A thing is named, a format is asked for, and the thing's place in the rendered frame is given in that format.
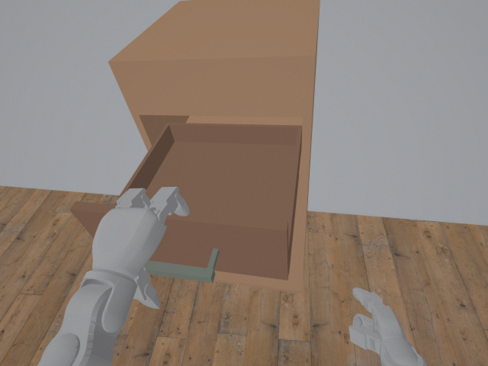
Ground robot right forearm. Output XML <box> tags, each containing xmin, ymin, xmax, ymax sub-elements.
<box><xmin>380</xmin><ymin>337</ymin><xmax>427</xmax><ymax>366</ymax></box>

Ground left robot hand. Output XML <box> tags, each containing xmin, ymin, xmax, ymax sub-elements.
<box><xmin>92</xmin><ymin>187</ymin><xmax>190</xmax><ymax>309</ymax></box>

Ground cabinet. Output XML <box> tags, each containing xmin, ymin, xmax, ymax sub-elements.
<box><xmin>108</xmin><ymin>0</ymin><xmax>320</xmax><ymax>294</ymax></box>

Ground right robot hand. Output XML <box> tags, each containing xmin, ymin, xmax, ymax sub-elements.
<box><xmin>349</xmin><ymin>287</ymin><xmax>406</xmax><ymax>356</ymax></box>

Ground handle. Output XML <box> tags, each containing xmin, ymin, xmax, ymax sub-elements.
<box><xmin>144</xmin><ymin>249</ymin><xmax>220</xmax><ymax>283</ymax></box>

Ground robot left forearm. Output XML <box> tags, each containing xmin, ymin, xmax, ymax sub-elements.
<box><xmin>37</xmin><ymin>269</ymin><xmax>137</xmax><ymax>366</ymax></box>

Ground drawer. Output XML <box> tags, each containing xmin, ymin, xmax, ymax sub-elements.
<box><xmin>70</xmin><ymin>123</ymin><xmax>302</xmax><ymax>281</ymax></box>

